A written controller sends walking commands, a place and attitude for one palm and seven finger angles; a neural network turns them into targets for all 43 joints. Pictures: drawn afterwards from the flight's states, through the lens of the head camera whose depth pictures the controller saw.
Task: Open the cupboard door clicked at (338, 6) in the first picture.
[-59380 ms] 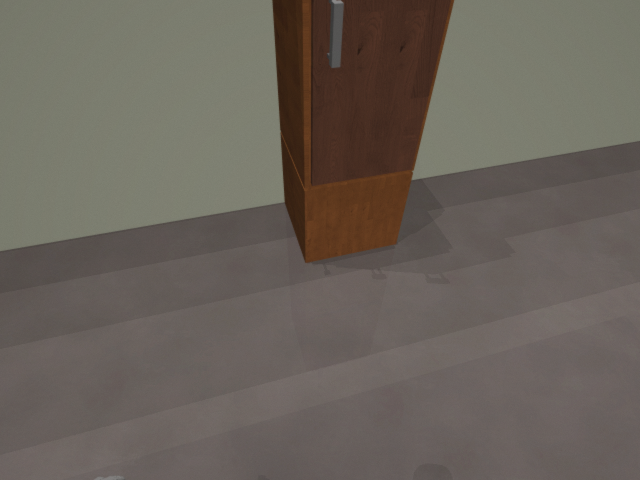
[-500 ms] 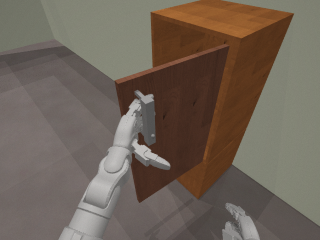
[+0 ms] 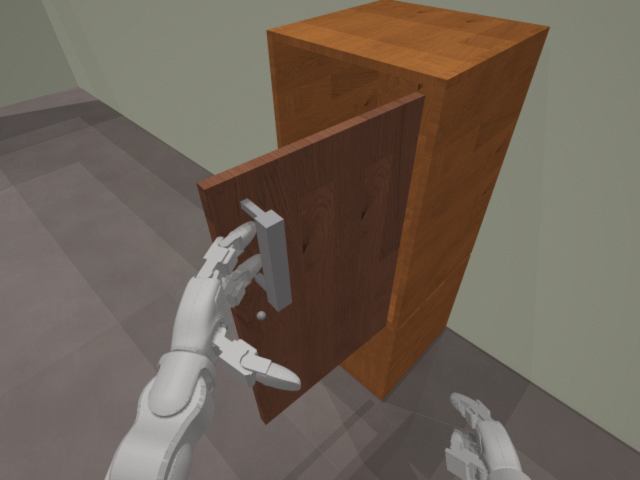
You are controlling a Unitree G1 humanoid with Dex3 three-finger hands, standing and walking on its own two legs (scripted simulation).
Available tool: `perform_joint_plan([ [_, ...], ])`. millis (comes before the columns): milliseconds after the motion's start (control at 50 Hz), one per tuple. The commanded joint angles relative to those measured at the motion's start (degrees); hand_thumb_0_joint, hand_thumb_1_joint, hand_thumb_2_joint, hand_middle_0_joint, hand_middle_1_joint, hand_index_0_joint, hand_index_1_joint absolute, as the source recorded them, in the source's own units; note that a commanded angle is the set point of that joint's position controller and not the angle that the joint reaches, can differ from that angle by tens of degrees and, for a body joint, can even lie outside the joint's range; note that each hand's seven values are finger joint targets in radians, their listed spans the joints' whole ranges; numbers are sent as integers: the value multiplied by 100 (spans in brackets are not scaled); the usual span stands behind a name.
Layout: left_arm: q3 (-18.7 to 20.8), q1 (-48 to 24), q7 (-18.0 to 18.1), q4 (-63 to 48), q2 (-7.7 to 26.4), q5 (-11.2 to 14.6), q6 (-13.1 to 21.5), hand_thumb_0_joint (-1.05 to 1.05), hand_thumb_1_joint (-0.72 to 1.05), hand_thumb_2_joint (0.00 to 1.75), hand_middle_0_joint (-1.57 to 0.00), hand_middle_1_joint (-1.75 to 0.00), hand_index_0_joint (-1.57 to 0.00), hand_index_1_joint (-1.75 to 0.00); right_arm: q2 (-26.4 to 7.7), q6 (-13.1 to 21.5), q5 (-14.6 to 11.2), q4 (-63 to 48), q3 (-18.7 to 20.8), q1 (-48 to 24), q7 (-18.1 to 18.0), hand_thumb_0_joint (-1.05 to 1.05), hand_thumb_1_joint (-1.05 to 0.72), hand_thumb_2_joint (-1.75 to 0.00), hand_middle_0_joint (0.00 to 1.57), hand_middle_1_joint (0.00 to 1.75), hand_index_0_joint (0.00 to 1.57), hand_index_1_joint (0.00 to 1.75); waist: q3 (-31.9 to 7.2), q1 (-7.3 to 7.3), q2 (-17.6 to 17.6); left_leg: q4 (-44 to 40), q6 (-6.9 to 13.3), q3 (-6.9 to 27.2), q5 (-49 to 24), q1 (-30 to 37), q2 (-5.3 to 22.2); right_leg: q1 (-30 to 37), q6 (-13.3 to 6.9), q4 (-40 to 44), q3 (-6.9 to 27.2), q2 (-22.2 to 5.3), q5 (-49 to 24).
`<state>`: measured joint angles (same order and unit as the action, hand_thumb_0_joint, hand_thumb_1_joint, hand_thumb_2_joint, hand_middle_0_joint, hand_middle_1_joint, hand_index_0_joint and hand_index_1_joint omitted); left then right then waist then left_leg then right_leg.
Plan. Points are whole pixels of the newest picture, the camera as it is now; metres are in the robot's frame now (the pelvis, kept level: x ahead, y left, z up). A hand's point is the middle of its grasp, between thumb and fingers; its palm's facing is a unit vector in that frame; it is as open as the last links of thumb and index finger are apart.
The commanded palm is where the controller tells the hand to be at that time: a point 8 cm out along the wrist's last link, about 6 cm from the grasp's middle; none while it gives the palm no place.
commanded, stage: slide the hand sideways off the handle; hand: left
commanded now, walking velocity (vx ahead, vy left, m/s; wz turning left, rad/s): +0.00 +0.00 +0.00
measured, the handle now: (265, 255) +0.34 +0.10 +0.14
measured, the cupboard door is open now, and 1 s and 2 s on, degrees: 85 84 84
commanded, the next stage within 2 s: draw the hand back to the body in 0.48 s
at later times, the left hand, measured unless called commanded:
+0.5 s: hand (190, 348) +0.21 +0.16 +0.13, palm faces +0.10 -0.99 -0.06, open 16.2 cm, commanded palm +0.17 +0.20 +0.14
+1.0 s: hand (152, 354) +0.20 +0.19 +0.14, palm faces +0.06 -1.00 -0.06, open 16.3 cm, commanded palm +0.16 +0.24 +0.15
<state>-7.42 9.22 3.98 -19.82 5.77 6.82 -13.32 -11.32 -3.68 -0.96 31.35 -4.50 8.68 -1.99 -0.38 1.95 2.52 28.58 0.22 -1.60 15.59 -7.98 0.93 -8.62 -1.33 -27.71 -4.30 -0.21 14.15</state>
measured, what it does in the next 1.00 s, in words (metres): stands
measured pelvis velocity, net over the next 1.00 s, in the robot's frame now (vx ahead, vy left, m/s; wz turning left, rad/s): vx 0.00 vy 0.01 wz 0.03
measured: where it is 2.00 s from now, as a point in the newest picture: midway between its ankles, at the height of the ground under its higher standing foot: outside the picture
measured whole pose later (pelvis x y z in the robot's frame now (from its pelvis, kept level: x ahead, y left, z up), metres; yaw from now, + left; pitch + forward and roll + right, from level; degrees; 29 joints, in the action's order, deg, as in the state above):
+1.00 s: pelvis +0.00 +0.01 +0.00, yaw +2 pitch -4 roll -1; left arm 10.0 22.4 -10.5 -26.6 13.6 15.8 -9.7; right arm -12.8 11.9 -2.2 33.3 -5.1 12.4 -4.3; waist -1.6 3.6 3.0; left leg 31.9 0.7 -0.2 17.3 -10.3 0.3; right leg -9.7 -0.7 -29.6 -5.6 -0.9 15.6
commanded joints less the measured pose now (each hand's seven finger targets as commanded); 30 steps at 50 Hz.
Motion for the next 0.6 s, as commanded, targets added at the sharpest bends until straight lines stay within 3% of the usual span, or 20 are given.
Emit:
perform_joint_plan([
  [0, 835, -845, -78, -1431, 489, 52, 435, 0, -50, 30, -15, -30, -15, -30, -427, 434, -17, -1059, 205, -995, -75, 0, -90, -90, 20, 30, 20, 30, -630, 152, -328, -369, 130, 91, -800, 20, -127, 128, -19, 623, 244, 24, -579],
  [20, 845, -686, -138, -1459, 459, 104, 438, 0, -50, 30, -15, -30, -15, -30, -432, 457, -22, -1077, 189, -977, -75, 0, -90, -90, 20, 30, 20, 30, -635, 155, -233, -385, 126, 89, -824, 3, -133, 148, -18, 586, 228, 18, -661],
  [80, 1159, -230, -285, -1547, 666, 218, 474, 0, -50, 30, -15, -30, -15, -30, -462, 529, -31, -1093, 209, -900, -91, 0, -90, -90, 20, 30, 20, 30, -697, 198, -460, -336, 137, 71, -1005, -53, -123, 263, 16, 501, 223, 37, -1012],
  [120, 1280, -135, -387, -1572, 746, 293, 503, 0, -50, 30, -15, -30, -15, -30, -479, 565, -54, -1086, 218, -882, -110, 0, -90, -90, 20, 30, 20, 30, -550, 169, -272, -309, 137, 43, -968, -72, -124, 171, 29, 555, 258, 19, -999],
  [160, 1299, -43, -454, -1719, 763, 320, 550, 0, -50, 30, -15, -30, -15, -30, -489, 649, -51, -1121, 229, -834, -116, 0, -90, -90, 20, 30, 20, 30, -584, 156, -430, -276, 143, 73, -1035, -69, -123, 174, 41, 482, 220, 36, -1091],
  [200, 1526, 285, -529, -1676, 911, 392, 579, 0, -50, 30, -15, -30, -15, -30, -508, 720, -53, -1092, 251, -762, -132, 0, -90, -90, 20, 30, 20, 30, -573, 187, -285, -197, 146, 57, -1123, -54, -128, 169, 49, 480, 248, 27, -1271],
  [240, 1701, 435, -634, -1740, 1020, 476, 642, 0, -50, 30, -15, -30, -15, -30, -524, 785, -63, -1095, 257, -727, -150, 0, -90, -90, 20, 30, 20, 30, -598, 183, -448, -162, 151, 51, -1107, -112, -126, 194, 91, 473, 297, 4, -1336],
  [280, 1849, 499, -747, -1752, 1123, 538, 689, 0, -50, 30, -15, -30, -15, -30, -545, 847, -73, -1089, 266, -660, -167, 0, -90, -90, 20, 30, 20, 30, -590, 171, -380, -122, 143, 51, -1119, -153, -138, 179, 100, 452, 308, -7, -1372],
  [300, 1933, 542, -765, -1729, 1202, 568, 725, 0, -50, 30, -15, -30, -15, -30, -546, 886, -83, -1059, 277, -653, -175, 0, -90, -90, 20, 30, 20, 30, -511, 178, -170, -86, 134, 44, -1121, -143, -141, 139, 85, 478, 341, -26, -1356],
  [380, 2032, 790, -984, -1861, 1217, 737, 905, 0, -50, 30, -15, -30, -15, -30, -599, 1104, -99, -1074, 299, -521, -187, 0, -90, -90, 20, 30, 20, 30, -567, 131, -396, -5, 130, 77, -1115, -177, -140, 94, 160, 432, 343, -44, -1482],
  [420, 1951, 860, -1156, -2007, 1213, 801, 1020, 0, -50, 30, -15, -30, -15, -30, -633, 1254, -116, -1083, 313, -485, -193, 0, -90, -90, 20, 30, 20, 30, -553, 99, -192, 19, 134, 92, -1099, -159, -144, 34, 148, 405, 316, -49, -1417],
  [440, 1708, 824, -1261, -2072, 1030, 835, 1066, 0, -50, 30, -15, -30, -15, -30, -634, 1348, -119, -1113, 303, -494, -203, 0, -90, -90, 20, 30, 20, 30, -503, 66, -221, 53, 149, 107, -1078, -142, -151, -58, 162, 404, 307, -44, -1376],
  [500, 1595, 506, -1419, -1976, 1064, 888, 1176, 0, -50, 30, -15, -30, -15, -30, -707, 1620, -134, -1002, 322, -429, -265, 0, -90, -90, 20, 30, 20, 30, -318, -20, -243, 142, 160, 166, -839, -191, -170, -302, 151, 512, 357, -49, -827],
  [560, 1567, 416, -1403, -1853, 1075, 849, 1220, 0, -50, 30, -15, -30, -15, -30, -710, 1841, -129, -943, 321, -399, -303, 0, -90, -90, 20, 30, 20, 30, -255, 17, -339, 140, 159, 226, -550, -286, -193, -460, 142, 585, 381, -73, -184],
  [580, 1805, 369, -1349, -1813, 1292, 835, 1224, 0, -50, 30, -15, -30, -15, -30, -724, 1878, -120, -896, 331, -362, -320, 0, -90, -90, 20, 30, 20, 30, -307, 45, -409, 149, 153, 243, -536, -316, -192, -427, 144, 608, 420, -94, -92],
])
